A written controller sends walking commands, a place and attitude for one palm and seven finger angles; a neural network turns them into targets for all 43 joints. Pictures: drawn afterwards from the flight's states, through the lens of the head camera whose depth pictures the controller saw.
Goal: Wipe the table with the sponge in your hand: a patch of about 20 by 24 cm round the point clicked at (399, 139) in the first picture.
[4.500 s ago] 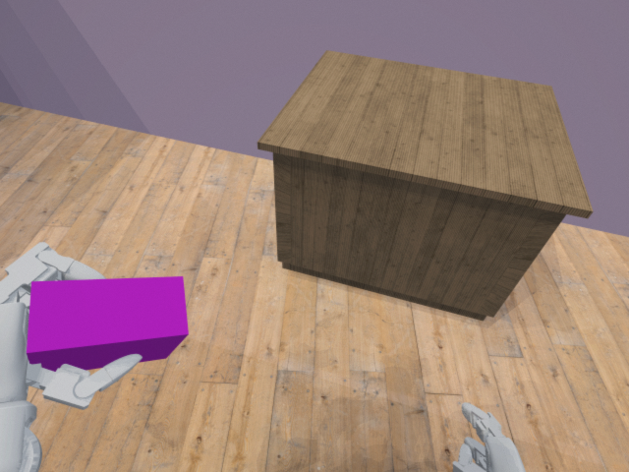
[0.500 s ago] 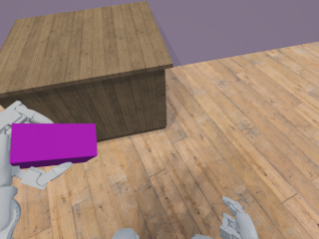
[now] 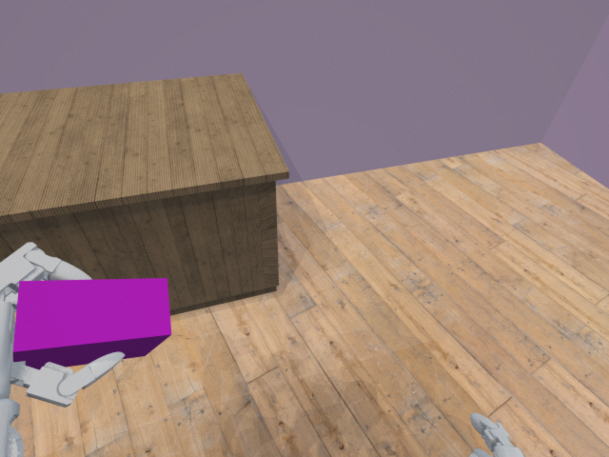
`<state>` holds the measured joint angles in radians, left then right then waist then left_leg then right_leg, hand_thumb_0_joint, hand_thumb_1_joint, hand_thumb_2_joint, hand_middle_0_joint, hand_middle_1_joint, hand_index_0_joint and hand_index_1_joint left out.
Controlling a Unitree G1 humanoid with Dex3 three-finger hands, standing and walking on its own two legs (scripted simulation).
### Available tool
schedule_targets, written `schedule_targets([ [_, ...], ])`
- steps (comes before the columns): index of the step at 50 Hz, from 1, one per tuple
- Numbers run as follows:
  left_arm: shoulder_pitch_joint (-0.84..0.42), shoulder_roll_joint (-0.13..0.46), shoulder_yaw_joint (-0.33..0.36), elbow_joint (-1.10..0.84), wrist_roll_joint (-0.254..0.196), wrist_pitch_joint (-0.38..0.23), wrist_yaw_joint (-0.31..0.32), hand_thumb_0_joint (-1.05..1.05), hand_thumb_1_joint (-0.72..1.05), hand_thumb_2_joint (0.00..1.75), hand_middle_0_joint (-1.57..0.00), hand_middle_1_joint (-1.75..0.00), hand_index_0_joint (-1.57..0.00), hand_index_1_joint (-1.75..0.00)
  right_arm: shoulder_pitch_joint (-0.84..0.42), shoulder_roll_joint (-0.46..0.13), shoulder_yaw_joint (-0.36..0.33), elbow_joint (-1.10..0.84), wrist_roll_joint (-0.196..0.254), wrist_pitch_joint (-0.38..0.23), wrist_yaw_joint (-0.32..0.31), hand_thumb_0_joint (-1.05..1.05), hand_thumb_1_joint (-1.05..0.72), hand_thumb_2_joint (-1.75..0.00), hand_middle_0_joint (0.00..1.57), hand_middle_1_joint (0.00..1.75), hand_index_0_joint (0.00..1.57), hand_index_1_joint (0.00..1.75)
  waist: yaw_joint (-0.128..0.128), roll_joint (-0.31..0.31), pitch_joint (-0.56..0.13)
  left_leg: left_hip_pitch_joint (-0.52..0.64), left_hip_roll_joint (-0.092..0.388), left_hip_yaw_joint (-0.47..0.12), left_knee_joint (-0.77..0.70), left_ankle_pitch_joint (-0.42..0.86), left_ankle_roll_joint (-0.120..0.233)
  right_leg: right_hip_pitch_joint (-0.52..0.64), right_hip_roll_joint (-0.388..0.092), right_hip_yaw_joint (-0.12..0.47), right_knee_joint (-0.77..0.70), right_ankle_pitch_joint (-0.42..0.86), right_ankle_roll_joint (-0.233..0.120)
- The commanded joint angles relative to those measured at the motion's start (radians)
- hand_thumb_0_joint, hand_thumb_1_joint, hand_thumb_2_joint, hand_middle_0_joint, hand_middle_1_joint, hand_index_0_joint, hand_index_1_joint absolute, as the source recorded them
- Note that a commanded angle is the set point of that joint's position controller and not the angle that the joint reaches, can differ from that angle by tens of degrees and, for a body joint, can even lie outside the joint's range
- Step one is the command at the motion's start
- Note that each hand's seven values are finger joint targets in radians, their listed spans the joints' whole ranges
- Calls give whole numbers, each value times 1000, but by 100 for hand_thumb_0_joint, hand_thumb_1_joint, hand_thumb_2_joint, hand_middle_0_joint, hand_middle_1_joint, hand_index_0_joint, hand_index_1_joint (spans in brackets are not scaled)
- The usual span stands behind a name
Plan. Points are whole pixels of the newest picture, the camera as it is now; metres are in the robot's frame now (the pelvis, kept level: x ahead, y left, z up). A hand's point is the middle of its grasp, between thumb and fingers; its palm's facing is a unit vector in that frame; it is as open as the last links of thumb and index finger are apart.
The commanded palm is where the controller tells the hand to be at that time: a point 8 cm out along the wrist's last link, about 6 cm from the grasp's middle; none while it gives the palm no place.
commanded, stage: take the last steps up to it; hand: left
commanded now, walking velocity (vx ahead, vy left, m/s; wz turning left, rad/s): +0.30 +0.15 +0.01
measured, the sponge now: (114, 322) +0.22 +0.21 +0.14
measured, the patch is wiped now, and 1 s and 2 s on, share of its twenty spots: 0.00 0.00 0.00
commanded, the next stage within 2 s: come to a stop and stand still in 1.90 s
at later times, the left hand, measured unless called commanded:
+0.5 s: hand (100, 259) +0.28 +0.25 +0.17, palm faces +0.33 -0.80 -0.51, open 10.2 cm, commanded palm +0.23 +0.30 +0.18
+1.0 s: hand (107, 191) +0.40 +0.29 +0.17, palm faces +0.41 -0.76 -0.50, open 10.2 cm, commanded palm +0.34 +0.33 +0.18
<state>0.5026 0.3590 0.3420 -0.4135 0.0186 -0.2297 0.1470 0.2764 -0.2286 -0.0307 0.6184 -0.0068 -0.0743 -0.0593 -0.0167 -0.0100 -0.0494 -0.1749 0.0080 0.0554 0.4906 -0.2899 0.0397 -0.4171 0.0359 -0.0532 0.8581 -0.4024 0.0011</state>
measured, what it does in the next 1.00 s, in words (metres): walks ahead: right foot, then left foot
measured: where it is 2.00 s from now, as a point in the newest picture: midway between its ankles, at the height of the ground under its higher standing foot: (247, 442)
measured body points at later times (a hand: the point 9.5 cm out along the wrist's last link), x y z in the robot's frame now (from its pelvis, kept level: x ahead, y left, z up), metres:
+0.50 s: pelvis +0.07 +0.02 +0.00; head +0.11 +0.02 +0.45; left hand +0.26 +0.29 +0.20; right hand +0.21 -0.25 -0.09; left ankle +0.12 +0.15 -0.72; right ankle +0.02 -0.11 -0.74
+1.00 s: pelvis +0.18 +0.05 -0.01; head +0.21 +0.02 +0.44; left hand +0.37 +0.33 +0.19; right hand +0.34 -0.17 -0.13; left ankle +0.12 +0.16 -0.67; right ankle +0.21 -0.03 -0.74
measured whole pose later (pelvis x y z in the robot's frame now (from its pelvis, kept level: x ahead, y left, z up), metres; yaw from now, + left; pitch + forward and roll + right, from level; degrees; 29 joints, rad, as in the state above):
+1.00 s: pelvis +0.18 +0.05 -0.01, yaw +0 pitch -1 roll +1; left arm 0.43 0.37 0.37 -0.40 -0.01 -0.25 0.12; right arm 0.19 -0.19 -0.01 0.70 0.00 -0.08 -0.04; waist 0.02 0.06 0.05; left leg -0.39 0.01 0.06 1.10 -0.43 0.00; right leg -0.31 -0.05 -0.20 0.64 -0.32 -0.07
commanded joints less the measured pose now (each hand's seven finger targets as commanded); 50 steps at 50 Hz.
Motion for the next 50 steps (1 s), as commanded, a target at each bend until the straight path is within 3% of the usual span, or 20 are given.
schedule_targets([
  [1,-191,148,57,-237,-7,-65,10,0,10,130,-120,-160,-120,-160,-122,-110,-29,-125,4,-77,4,0,-90,-90,20,30,20,30,9,251,135,-187,222,-193,-273,-257,140,1,-56,-54,15,-46,18],
  [6,-273,160,56,-182,-8,-59,12,0,10,130,-120,-160,-120,-160,-145,-102,-16,-97,0,-84,-6,0,-90,-90,20,30,20,30,27,111,72,-277,163,-103,-7,-184,74,344,-81,-58,-415,32,1],
  [7,-258,178,73,-155,-3,-58,13,0,10,130,-120,-160,-120,-160,-138,-89,-22,-95,1,-79,-2,0,-90,-90,20,30,20,30,29,-74,45,-374,82,-21,242,-174,38,419,-214,173,-515,-35,-67],
  [8,-256,215,99,-155,-12,-59,12,0,10,130,-120,-160,-120,-160,-166,-76,-27,-117,8,-76,3,0,-90,-90,20,30,20,30,32,-331,33,-541,-13,22,546,-245,-12,468,-450,599,-629,-1,-175],
  [9,-279,233,125,-172,-30,-69,14,0,10,130,-120,-160,-120,-160,-181,-99,-25,-110,-2,-74,5,0,-90,-90,20,30,20,30,30,-259,53,-575,13,-82,705,-196,-38,426,-513,618,-667,51,-202],
  [10,-279,209,117,-140,-23,-68,5,0,10,130,-120,-160,-120,-160,-171,-107,-41,-99,4,-68,15,0,-90,-90,20,30,20,30,13,-212,39,-531,37,-127,739,-146,-43,336,-485,616,-681,-123,-183],
  [13,-104,209,147,-190,-35,-101,-9,0,10,130,-120,-160,-120,-160,-181,-73,-16,-97,5,-32,24,0,-90,-90,20,30,20,30,17,-40,63,-499,83,-90,697,-10,-58,269,-401,330,-631,157,-180],
  [16,-85,221,170,-271,-34,-122,4,0,10,130,-120,-160,-120,-160,-183,-59,-12,-116,2,-31,23,0,-90,-90,20,30,20,30,12,-95,-18,-410,91,-30,465,7,-57,336,-351,146,-571,392,-149],
  [24,-30,203,187,-334,-38,-91,50,0,10,130,-120,-160,-120,-160,-132,-58,-41,-153,-1,-60,7,0,-90,-90,20,30,20,30,25,-118,-107,-83,-6,146,-15,93,-37,367,-283,107,-401,462,-101],
  [26,-47,181,162,-347,-41,-99,51,0,10,130,-120,-160,-120,-160,-105,-91,-60,-153,8,-61,-6,0,-90,-90,20,30,20,30,-10,55,-143,163,68,48,-97,173,12,207,-200,21,-116,446,-36],
  [27,-42,171,159,-355,-44,-103,50,0,10,130,-120,-160,-120,-160,-115,-117,-69,-155,10,-56,-3,0,-90,-90,20,30,20,30,-7,284,-162,316,268,-217,-81,396,116,-38,-99,-65,99,51,17],
  [28,-51,184,151,-351,-35,-107,47,0,10,130,-120,-160,-120,-160,-111,-106,-67,-169,18,-59,3,0,-90,-90,20,30,20,30,3,292,-143,310,375,-376,-121,504,197,-149,-62,-31,280,-257,11],
  [30,-101,229,171,-324,-35,-102,33,0,10,130,-120,-160,-120,-160,-135,-93,-51,-134,6,-73,1,0,-90,-90,20,30,20,30,4,246,-54,180,378,-370,-158,338,232,-227,-130,27,354,-209,11],
  [35,-67,183,128,-405,-33,-95,14,0,10,130,-120,-160,-120,-160,-135,-84,-40,-113,23,-107,18,0,-90,-90,20,30,20,30,21,258,-10,28,240,-104,-196,249,149,-128,-138,-60,164,13,30],
  [43,-59,186,158,-232,-46,-57,14,0,10,130,-120,-160,-120,-160,-136,-79,-21,-99,9,-90,-5,0,-90,-90,20,30,20,30,28,140,-51,-26,228,-38,-30,298,87,201,-64,-150,-309,101,19],
  [44,-85,183,154,-208,-43,-54,11,0,10,130,-120,-160,-120,-160,-140,-78,-23,-94,12,-81,-5,0,-90,-90,20,30,20,30,34,74,-72,-85,205,-19,96,260,69,306,-90,-115,-398,169,4],
  [45,-98,192,149,-174,-35,-50,9,0,10,130,-120,-160,-120,-160,-134,-65,-24,-95,14,-72,-4,0,-90,-90,20,30,20,30,32,-118,-106,-210,129,42,325,140,41,417,-227,90,-460,181,-59],
  [46,-117,218,167,-159,-36,-52,6,0,10,130,-120,-160,-120,-160,-174,-58,-23,-123,11,-68,1,0,-90,-90,20,30,20,30,35,-335,-79,-483,-3,62,608,-201,-13,526,-462,544,-539,332,-172],
  [47,-139,226,187,-140,-49,-58,7,0,10,130,-120,-160,-120,-160,-171,-76,-24,-115,4,-68,8,0,-90,-90,20,30,20,30,33,-278,-45,-552,18,-71,777,-230,-37,484,-562,631,-589,316,-213],
  [50,-170,202,152,-193,-43,-89,-11,0,10,130,-120,-160,-120,-160,-164,-74,-24,-91,7,-47,25,0,-90,-90,20,30,20,30,18,-63,-6,-535,83,-114,831,-71,-61,349,-451,367,-557,298,-178],
])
